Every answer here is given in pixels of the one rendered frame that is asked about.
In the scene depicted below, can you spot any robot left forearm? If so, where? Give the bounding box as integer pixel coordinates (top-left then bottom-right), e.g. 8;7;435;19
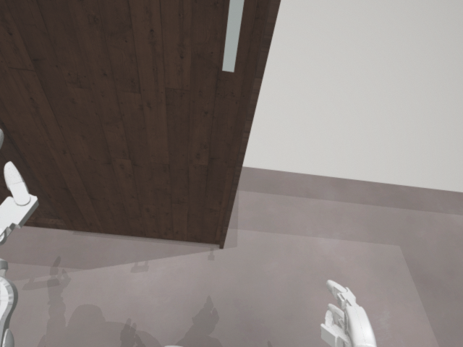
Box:
0;258;18;347

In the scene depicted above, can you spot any robot right hand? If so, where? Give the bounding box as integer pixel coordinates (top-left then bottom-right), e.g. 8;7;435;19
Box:
320;280;377;347

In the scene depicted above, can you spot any wardrobe door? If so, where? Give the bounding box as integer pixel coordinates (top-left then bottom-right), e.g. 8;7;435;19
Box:
0;117;63;220
0;0;269;244

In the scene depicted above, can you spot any handle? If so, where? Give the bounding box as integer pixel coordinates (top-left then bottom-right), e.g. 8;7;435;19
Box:
222;0;245;72

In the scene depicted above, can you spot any robot left hand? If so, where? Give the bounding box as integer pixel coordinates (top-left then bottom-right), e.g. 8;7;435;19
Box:
0;129;39;246

